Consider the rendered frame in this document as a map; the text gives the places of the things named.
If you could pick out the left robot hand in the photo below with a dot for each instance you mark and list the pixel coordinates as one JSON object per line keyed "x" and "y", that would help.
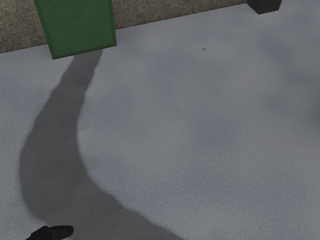
{"x": 52, "y": 233}

